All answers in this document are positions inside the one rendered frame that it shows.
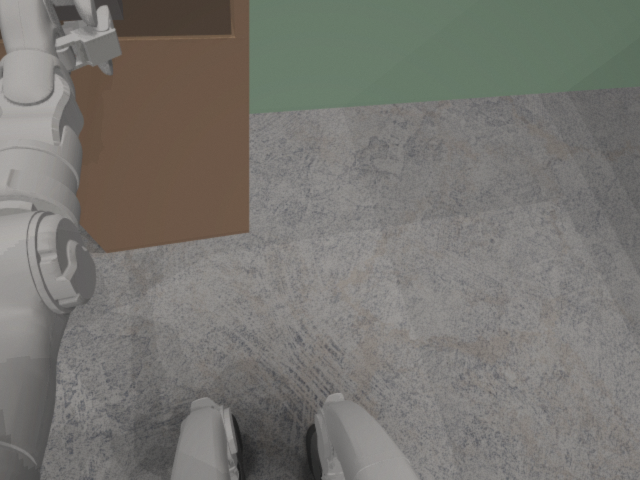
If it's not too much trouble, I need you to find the handle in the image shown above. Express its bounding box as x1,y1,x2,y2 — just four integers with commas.
53,0,124,21

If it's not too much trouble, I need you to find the drawer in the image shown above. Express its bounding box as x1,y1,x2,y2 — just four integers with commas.
0,0,232,39

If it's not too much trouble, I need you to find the robot left forearm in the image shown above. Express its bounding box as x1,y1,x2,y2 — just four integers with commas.
0,50,84,231

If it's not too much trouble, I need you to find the robot right thigh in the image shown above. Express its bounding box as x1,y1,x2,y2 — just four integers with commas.
314,400,420,480

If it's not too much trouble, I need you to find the cabinet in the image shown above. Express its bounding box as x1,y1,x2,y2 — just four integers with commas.
0,0,249,253

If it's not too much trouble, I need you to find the robot thigh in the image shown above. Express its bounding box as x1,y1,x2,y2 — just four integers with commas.
170,405,238,480
314,400,420,480

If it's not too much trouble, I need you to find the robot left thigh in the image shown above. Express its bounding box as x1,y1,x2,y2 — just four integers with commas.
170,405,238,480

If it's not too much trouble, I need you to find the left robot upper arm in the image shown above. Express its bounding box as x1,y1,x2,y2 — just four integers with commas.
0,210,96,480

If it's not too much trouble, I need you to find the robot left hand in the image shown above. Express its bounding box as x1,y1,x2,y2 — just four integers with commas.
0,0,122,76

